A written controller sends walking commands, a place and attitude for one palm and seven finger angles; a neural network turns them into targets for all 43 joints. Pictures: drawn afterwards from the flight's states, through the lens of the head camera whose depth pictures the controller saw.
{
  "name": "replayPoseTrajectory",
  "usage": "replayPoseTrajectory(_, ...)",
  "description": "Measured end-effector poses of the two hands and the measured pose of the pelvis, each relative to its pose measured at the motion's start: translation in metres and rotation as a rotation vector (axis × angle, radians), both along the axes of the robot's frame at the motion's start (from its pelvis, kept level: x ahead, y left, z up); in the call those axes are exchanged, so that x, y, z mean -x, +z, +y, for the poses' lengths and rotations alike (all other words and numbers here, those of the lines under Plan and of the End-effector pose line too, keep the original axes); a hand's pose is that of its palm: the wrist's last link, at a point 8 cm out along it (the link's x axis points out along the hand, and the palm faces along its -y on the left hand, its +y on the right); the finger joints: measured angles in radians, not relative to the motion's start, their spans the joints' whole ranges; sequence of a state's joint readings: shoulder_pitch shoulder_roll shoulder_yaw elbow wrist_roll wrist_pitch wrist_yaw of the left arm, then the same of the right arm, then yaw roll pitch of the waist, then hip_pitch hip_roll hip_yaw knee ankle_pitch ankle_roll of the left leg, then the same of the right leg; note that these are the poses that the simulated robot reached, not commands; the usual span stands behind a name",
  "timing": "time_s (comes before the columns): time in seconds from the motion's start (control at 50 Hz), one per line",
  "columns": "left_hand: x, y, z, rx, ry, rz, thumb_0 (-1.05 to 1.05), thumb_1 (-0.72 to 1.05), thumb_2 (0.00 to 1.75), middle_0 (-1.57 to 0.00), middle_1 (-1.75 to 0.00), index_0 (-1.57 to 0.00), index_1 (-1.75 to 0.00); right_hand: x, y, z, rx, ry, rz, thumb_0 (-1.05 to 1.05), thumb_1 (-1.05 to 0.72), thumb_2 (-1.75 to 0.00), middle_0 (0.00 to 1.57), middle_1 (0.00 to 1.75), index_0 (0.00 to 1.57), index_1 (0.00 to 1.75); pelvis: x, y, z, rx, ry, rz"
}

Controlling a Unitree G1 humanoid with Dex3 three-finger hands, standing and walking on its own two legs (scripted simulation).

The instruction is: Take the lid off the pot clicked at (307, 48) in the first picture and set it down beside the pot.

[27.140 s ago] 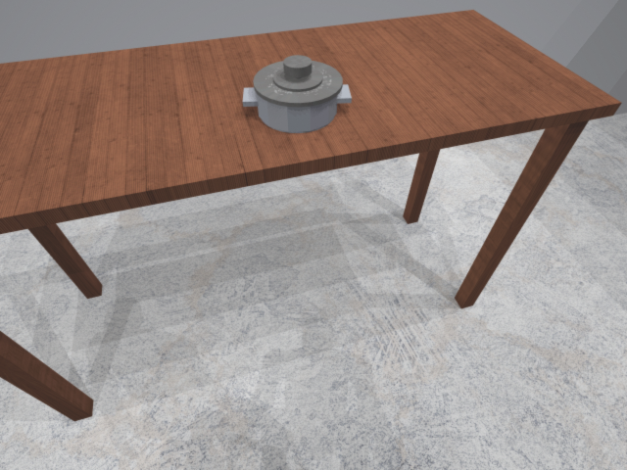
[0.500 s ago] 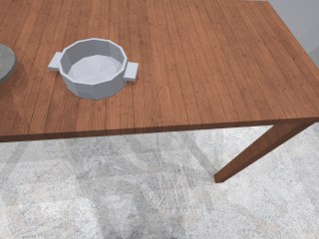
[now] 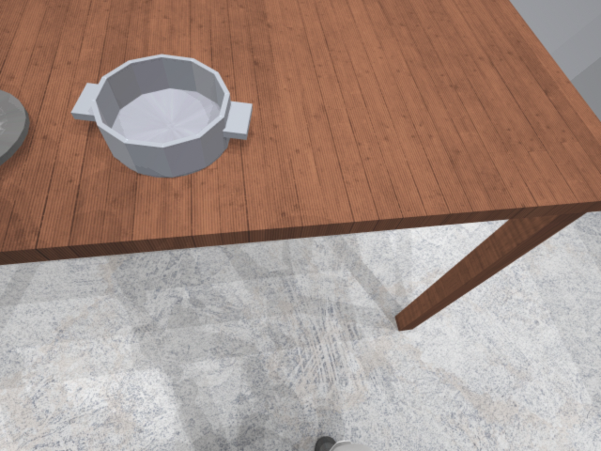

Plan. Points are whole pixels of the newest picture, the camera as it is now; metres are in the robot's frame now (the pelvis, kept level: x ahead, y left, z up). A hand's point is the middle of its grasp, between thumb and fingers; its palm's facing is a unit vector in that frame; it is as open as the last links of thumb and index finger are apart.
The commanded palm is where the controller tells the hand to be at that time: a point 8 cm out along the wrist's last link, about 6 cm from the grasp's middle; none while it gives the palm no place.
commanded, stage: open the fingers wide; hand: left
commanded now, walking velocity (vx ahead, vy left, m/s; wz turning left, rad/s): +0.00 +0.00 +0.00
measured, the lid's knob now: out of the picture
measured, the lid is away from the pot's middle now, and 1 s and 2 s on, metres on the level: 0.24 0.24 0.24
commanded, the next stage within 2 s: raise the empty hand in 1.16 s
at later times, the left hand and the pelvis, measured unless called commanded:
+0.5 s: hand out of the picture +0.47 +0.34 +0.16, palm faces -0.38 -0.15 -0.91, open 8.1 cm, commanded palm +0.50 +0.34 +0.23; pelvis -0.01 -0.01 +0.00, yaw +1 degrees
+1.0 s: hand out of the picture +0.48 +0.34 +0.17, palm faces -0.36 -0.14 -0.92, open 10.6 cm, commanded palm +0.50 +0.34 +0.23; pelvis -0.01 +0.00 +0.00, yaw +0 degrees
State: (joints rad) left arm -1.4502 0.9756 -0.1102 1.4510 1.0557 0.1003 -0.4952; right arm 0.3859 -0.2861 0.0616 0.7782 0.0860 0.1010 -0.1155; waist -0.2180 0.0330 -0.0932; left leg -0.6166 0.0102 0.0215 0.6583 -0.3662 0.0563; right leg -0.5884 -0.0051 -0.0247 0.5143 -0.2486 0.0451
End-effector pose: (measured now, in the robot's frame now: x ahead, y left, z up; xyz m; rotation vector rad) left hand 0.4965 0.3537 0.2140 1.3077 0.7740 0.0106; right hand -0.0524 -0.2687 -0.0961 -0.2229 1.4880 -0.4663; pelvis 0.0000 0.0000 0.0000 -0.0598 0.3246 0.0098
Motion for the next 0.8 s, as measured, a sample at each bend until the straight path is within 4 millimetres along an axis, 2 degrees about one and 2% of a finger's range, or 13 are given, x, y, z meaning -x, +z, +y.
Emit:
replayPoseTrajectory(0.1, -0.002, -0.001, 0.0, -0.011, -0.025, -0.022, 0.0, 0.17, 0.7, -0.65, -1.02, -0.65, -1.0, 0.006, 0.001, 0.004, -0.013, -0.014, 0.021, 0.0, -0.9, -0.9, 0.2, 0.3, 0.2, 0.3, -0.002, -0.001, 0.001, 0.002, 0.001, 0.005)
replayPoseTrajectory(0.18, 0.001, -0.003, -0.008, -0.072, -0.113, -0.058, 0.0, 0.18, 0.7, -0.65, -1.02, -0.64, -1.0, 0.001, -0.004, 0.006, -0.041, -0.007, 0.028, 0.0, -0.9, -0.9, 0.2, 0.3, 0.2, 0.3, -0.004, -0.001, 0.002, 0.002, 0.001, -0.005)
replayPoseTrajectory(0.3, 0.01, -0.005, -0.015, -0.062, -0.175, -0.072, 0.0, 0.19, 0.71, -0.63, -1.02, -0.62, -1.0, -0.03, -0.009, 0.004, -0.051, 0.016, -0.034, 0.0, -0.9, -0.9, 0.2, 0.3, 0.2, 0.3, -0.003, 0.0, -0.001, 0.0, 0.004, -0.024)
replayPoseTrajectory(0.42, 0.021, -0.004, -0.013, -0.067, -0.185, -0.073, 0.0, 0.21, 0.72, -0.62, -1.0, -0.61, -0.98, -0.063, -0.011, -0.002, -0.046, 0.062, -0.118, 0.0, -0.9, -0.9, 0.2, 0.3, 0.2, 0.3, 0.002, -0.001, -0.004, -0.002, 0.005, -0.034)
replayPoseTrajectory(0.54, 0.031, 0.004, -0.011, -0.093, -0.184, -0.082, 0.0, 0.22, 0.75, -0.6, -0.97, -0.59, -0.95, -0.08, -0.012, -0.009, -0.04, 0.1, -0.148, 0.0, -0.9, -0.9, 0.2, 0.3, 0.2, 0.3, 0.007, -0.001, -0.007, -0.005, 0.013, -0.038)
replayPoseTrajectory(0.66, 0.034, 0.005, -0.01, -0.09, -0.164, -0.076, 0.0, 0.2, 0.79, -0.58, -0.93, -0.56, -0.91, -0.077, -0.012, -0.013, -0.032, 0.103, -0.139, 0.0, -0.9, -0.9, 0.2, 0.3, 0.2, 0.3, 0.011, -0.002, -0.009, -0.007, 0.014, -0.044)
replayPoseTrajectory(0.8, 0.029, 0.005, -0.013, -0.103, -0.169, -0.072, 0.0, 0.11, 0.81, -0.53, -0.85, -0.52, -0.84, -0.053, -0.013, -0.013, -0.025, 0.073, -0.085, 0.0, -0.9, -0.9, 0.2, 0.3, 0.2, 0.3, 0.012, -0.002, -0.008, -0.007, 0.01, -0.039)
